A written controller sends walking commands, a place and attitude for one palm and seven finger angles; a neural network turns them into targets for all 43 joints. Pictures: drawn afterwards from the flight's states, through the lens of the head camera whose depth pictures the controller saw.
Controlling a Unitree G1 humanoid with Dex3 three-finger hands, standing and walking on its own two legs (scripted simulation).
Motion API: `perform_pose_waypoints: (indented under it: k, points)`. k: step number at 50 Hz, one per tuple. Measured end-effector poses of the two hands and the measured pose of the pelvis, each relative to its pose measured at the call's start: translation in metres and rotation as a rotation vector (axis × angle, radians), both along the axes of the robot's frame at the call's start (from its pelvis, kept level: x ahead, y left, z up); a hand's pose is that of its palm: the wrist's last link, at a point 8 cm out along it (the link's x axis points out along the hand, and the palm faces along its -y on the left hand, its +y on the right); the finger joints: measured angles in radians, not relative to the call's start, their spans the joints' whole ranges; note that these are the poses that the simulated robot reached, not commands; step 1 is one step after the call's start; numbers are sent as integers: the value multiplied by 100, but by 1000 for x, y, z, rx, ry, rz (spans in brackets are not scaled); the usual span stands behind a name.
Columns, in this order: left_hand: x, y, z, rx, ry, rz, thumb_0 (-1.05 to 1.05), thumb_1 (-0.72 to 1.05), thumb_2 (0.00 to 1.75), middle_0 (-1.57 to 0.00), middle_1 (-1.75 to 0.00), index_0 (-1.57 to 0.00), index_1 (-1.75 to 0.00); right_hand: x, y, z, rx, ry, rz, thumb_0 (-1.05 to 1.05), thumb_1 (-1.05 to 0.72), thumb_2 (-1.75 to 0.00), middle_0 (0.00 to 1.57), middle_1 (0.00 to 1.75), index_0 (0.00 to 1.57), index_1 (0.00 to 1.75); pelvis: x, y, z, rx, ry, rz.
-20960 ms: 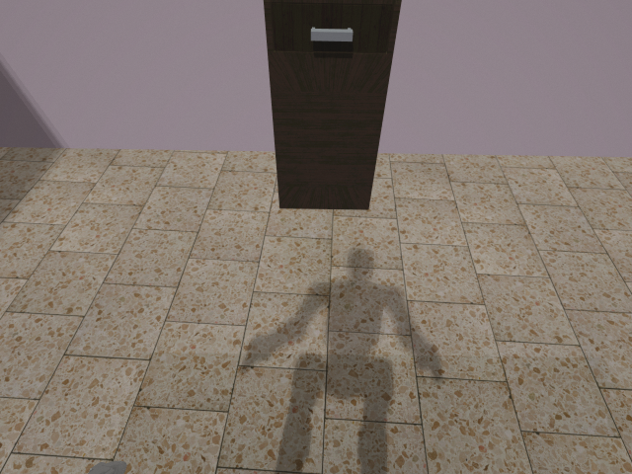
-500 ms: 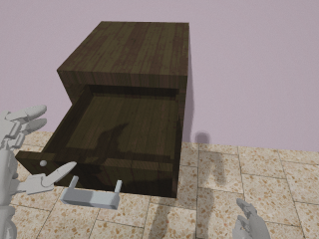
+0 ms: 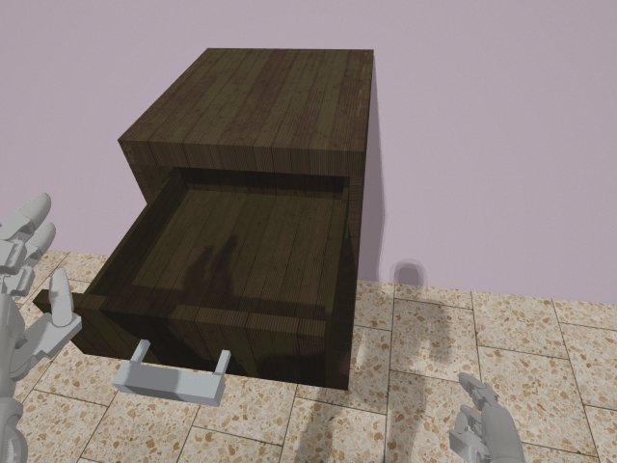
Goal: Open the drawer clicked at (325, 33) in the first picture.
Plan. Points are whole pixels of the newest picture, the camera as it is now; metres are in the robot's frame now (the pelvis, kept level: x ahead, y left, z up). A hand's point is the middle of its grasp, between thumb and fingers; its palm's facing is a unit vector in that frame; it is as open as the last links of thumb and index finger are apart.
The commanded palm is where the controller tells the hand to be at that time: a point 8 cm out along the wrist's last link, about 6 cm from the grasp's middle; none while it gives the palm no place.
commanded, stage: step back with the hand held close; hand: left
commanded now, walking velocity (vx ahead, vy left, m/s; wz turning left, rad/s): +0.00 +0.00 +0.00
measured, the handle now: (176, 367) +0.22 +0.21 +0.03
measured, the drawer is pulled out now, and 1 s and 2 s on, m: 0.30 0.30 0.30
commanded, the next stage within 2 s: stop stepping back and stand still in 1.30 s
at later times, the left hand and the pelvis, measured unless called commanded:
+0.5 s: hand (35, 351) +0.15 +0.26 +0.19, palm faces +0.29 -0.78 -0.55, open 7.4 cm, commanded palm +0.08 +0.31 +0.22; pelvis -0.05 +0.03 +0.00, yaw +0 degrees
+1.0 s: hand out of the picture +0.07 +0.28 +0.20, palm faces +0.43 -0.78 -0.45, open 7.4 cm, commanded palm +0.00 +0.32 +0.22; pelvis -0.12 +0.04 -0.02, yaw +1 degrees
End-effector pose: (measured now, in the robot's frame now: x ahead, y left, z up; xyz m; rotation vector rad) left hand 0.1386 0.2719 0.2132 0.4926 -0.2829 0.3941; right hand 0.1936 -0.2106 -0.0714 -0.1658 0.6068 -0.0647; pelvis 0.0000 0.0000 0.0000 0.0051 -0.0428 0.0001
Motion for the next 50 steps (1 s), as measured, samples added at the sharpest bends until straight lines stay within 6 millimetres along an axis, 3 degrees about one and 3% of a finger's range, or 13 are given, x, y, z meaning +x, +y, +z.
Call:
perform_pose_waypoints:
  k: [8, 12, 19, 29, 37, 42, 50]
  points:
    - [1, 3, 7, 53, -13, -9, 1, 88, 90, -21, -31, -21, -31, -10, -6, -4, -9, 35, -10, 1, -90, -90, 20, 30, 20, 30, -4, -1, -1, -13, 15, 13]
    - [4, 8, 10, 107, -9, -39, 1, 88, 90, -21, -31, -21, -30, -23, -10, -7, -26, 90, -33, 1, -90, -90, 20, 30, 20, 30, -12, 3, -1, -19, 40, 16]
    - [-3, 13, -3, 131, 83, -118, 1, 89, 90, -21, -30, -21, -30, -53, -13, -7, -57, 153, -106, 1, -90, -90, 20, 30, 20, 30, -28, 17, -2, -23, 65, 4]
    - [-39, 33, 2, 176, 20, -133, 1, 88, 90, -21, -30, -22, -30, -87, 9, -3, -83, 138, -85, 1, -90, -90, 20, 30, 20, 30, -63, 31, -7, -37, 75, 8]
    - [-77, 34, 7, 188, -61, -99, 1, 88, 90, -21, -30, -21, -30, -106, 26, -10, -47, 85, -24, 1, -90, -90, 20, 30, 20, 30, -91, 31, -14, -53, 61, 18]
    - [-93, 33, 8, 152, -120, -91, 1, 88, 90, -21, -30, -21, -30, -123, 25, -13, -61, 98, -24, 1, -90, -90, 20, 30, 20, 30, -103, 32, -16, -52, 46, 21]
    - [-104, 47, 4, 157, -179, -98, 1, 88, 90, -21, -30, -21, -30, -153, 19, -11, -103, 91, -73, 1, -90, -90, 20, 30, 20, 30, -123, 40, -22, -70, 25, 14]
